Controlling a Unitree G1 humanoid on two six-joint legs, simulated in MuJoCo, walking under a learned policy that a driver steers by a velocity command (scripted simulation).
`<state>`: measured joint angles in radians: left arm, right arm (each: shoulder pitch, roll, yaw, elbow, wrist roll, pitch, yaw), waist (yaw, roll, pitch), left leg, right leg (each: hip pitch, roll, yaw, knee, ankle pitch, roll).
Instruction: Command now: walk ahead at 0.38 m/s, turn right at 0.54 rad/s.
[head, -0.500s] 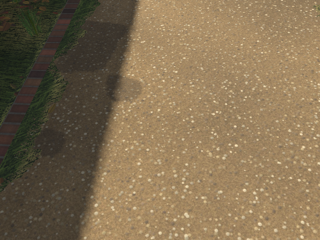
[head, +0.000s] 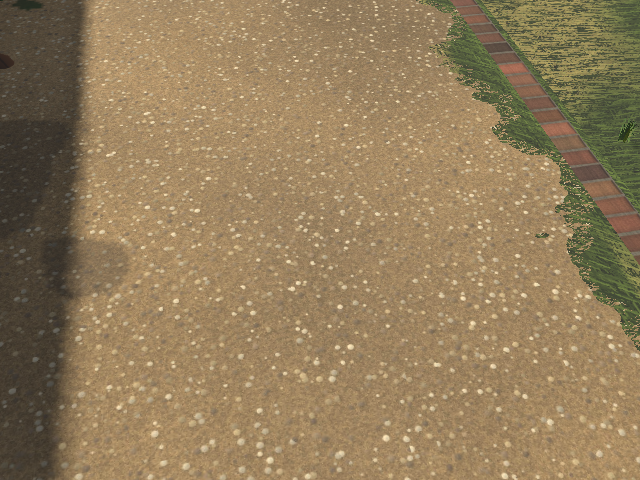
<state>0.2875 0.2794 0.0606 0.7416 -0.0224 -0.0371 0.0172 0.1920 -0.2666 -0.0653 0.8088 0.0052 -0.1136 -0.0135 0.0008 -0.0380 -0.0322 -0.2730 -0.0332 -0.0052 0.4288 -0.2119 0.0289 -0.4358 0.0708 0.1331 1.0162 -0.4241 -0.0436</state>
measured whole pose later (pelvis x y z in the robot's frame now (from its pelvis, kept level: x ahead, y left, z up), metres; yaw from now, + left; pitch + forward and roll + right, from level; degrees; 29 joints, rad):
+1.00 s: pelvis +0.50 -0.05 -0.03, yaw +11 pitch +2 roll +0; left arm 0.31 0.27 0.05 0.81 -0.02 -0.09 0.01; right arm 0.12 -0.28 -0.06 0.66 0.02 -0.06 0.05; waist 0.01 0.01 0.06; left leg -0.49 -0.08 0.05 0.64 -0.19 0.12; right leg -0.21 -0.03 -0.04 1.15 -0.47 0.00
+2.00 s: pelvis +0.99 +0.14 -0.01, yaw +33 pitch +2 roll -1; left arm 0.37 0.30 0.04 0.87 -0.03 -0.07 -0.01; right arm 0.11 -0.26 -0.04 0.63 0.00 -0.07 0.03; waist 0.05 -0.02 0.03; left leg -0.42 -0.01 0.04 0.56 -0.18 0.05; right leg -0.28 -0.02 0.03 1.06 -0.46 -0.01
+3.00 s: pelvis +1.50 +0.34 -0.02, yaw +0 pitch +2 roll +1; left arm 0.36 0.31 0.07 0.73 -0.03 -0.03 0.01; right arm 0.08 -0.27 -0.05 0.68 -0.01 -0.12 0.02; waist 0.06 -0.03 0.01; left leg -0.45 -0.04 -0.01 0.55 -0.14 0.02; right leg -0.23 0.09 0.20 0.91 -0.51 -0.04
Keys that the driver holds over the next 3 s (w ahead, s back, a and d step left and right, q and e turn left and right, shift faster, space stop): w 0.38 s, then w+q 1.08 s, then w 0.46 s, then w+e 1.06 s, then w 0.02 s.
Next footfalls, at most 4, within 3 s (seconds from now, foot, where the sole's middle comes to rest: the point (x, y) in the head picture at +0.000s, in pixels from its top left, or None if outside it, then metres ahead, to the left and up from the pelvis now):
0.36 right None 0.30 -0.19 -0.78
0.92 left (311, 428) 0.62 0.03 -0.78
1.42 right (356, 307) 0.94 -0.08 -0.78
1.92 left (217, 278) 1.02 0.28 -0.78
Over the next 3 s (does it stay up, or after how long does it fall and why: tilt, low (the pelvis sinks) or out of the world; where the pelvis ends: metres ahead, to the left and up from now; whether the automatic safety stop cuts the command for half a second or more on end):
stays up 1.50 0.34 -0.02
